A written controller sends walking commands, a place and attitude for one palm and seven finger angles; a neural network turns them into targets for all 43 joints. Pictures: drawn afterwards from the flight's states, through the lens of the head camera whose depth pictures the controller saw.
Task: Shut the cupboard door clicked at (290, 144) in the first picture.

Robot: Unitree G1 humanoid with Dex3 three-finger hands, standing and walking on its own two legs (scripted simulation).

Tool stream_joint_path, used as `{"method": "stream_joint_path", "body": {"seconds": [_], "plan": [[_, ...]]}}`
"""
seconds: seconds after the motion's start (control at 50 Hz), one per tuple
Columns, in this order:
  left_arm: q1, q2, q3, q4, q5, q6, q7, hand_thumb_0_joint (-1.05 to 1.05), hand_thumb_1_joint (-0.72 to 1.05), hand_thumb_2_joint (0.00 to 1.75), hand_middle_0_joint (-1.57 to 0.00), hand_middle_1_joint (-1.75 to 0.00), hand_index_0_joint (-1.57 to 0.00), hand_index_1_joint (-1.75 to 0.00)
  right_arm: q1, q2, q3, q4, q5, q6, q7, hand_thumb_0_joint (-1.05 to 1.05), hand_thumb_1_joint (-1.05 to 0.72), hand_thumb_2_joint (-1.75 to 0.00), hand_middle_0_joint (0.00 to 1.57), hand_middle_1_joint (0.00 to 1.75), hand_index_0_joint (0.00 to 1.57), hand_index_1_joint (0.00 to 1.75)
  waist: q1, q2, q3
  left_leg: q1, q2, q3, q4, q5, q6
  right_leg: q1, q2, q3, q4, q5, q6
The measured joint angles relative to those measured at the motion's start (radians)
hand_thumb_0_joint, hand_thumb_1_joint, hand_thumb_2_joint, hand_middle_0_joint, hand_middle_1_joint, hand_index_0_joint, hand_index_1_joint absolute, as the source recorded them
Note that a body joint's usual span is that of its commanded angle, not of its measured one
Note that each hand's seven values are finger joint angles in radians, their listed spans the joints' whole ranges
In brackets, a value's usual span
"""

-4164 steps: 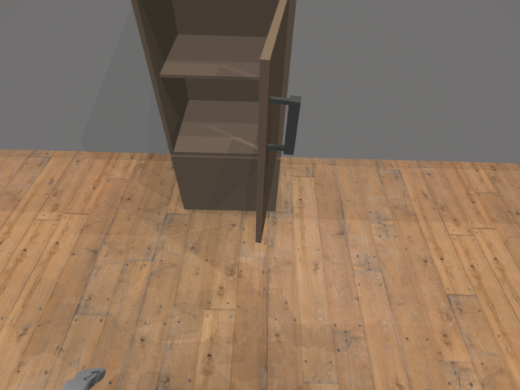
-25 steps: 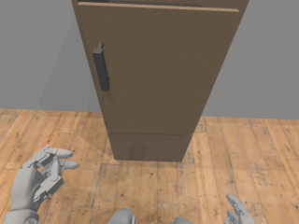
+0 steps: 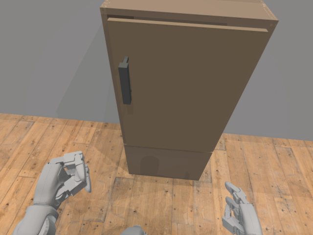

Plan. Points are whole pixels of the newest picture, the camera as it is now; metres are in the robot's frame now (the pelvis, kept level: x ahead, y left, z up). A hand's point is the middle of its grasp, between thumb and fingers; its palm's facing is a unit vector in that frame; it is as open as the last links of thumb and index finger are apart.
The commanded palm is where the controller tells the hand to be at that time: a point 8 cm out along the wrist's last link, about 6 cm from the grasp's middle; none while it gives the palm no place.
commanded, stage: raise the hand and make a fist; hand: left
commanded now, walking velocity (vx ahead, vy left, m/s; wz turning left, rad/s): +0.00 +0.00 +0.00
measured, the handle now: (126, 80) +0.53 +0.15 +0.10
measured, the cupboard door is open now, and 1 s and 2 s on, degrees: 1 1 1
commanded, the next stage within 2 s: bring the fist close to the handle in 0.58 s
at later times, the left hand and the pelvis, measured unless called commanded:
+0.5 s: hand (102, 167) +0.24 +0.14 +0.11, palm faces +0.05 -1.00 -0.04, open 3.1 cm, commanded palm +0.21 +0.19 +0.10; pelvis +0.01 -0.05 +0.01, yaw +0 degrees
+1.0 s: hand (117, 143) +0.30 +0.13 +0.10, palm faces -0.05 -1.00 -0.01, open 3.1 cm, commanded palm +0.28 +0.18 +0.10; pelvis +0.01 -0.04 +0.01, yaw -1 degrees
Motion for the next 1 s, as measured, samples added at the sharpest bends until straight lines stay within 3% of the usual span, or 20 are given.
{"method": "stream_joint_path", "body": {"seconds": [0.16,0.26,0.36,0.54,0.72,0.84,1.0], "plan": [[-0.031,0.019,0.055,-0.009,-0.030,-0.024,0.003,0.02,0.90,0.90,-1.29,-1.48,-1.28,-1.48,0.029,-0.012,-0.010,0.037,0.003,0.006,-0.006,0.02,-0.91,-0.90,0.20,0.30,0.20,0.30,-0.008,0.003,0.011,0.046,0.012,-0.007,-0.038,0.006,-0.021,0.038,0.012,-0.005,-0.026,0.002,-0.017],[-0.050,0.009,0.061,0.027,-0.053,0.003,-0.027,0.02,0.90,0.90,-1.30,-1.49,-1.29,-1.49,0.042,-0.029,-0.021,0.059,0.013,0.010,-0.011,0.02,-0.91,-0.90,0.20,0.30,0.20,0.30,-0.014,0.016,0.007,0.072,0.017,-0.008,-0.068,0.015,-0.032,0.056,0.016,-0.005,-0.043,0.005,-0.028],[-0.036,-0.001,0.043,0.061,-0.050,0.021,-0.041,0.02,0.90,0.90,-1.30,-1.50,-1.29,-1.50,0.047,-0.037,-0.036,0.060,0.011,0.009,-0.017,0.02,-0.91,-0.90,0.20,0.30,0.20,0.30,-0.020,0.012,0.008,0.088,0.022,-0.001,-0.095,0.024,-0.044,0.058,0.020,0.002,-0.046,0.006,-0.039],[-0.041,-0.017,0.060,0.066,-0.052,-0.074,-0.024,0.02,0.90,0.90,-1.30,-1.50,-1.29,-1.50,0.032,-0.044,-0.051,0.070,0.009,0.006,-0.009,0.02,-0.91,-0.90,0.20,0.30,0.20,0.30,-0.013,0.009,0.005,0.085,0.029,-0.009,-0.091,0.021,-0.065,0.046,0.027,-0.006,-0.022,-0.008,-0.058],[-0.036,-0.023,0.037,0.099,-0.047,-0.049,-0.043,0.02,0.90,0.90,-1.30,-1.50,-1.30,-1.50,0.022,-0.040,-0.049,0.064,0.010,0.018,-0.018,0.02,-0.91,-0.90,0.20,0.30,0.20,0.30,-0.009,0.015,0.005,0.101,0.028,-0.003,-0.108,0.023,-0.066,0.056,0.025,0.000,-0.029,-0.010,-0.059],[-0.166,-0.016,0.065,0.174,-0.042,-0.087,-0.028,0.02,0.90,0.90,-1.31,-1.50,-1.30,-1.50,0.005,-0.037,-0.044,0.090,0.011,0.014,-0.021,0.02,-0.91,-0.90,0.20,0.30,0.20,0.30,-0.005,0.010,0.020,0.081,0.026,-0.012,-0.091,0.020,-0.063,0.045,0.024,-0.008,-0.022,-0.011,-0.057],[-0.317,-0.025,0.015,0.270,-0.017,-0.016,-0.029,0.02,0.90,0.90,-1.30,-1.50,-1.30,-1.50,0.006,-0.031,-0.040,0.101,0.013,0.022,-0.022,0.02,-0.91,-0.90,0.20,0.30,0.20,0.30,-0.023,0.010,0.022,0.080,0.020,0.006,-0.110,0.026,-0.048,0.040,0.016,0.010,-0.044,0.001,-0.043]]}}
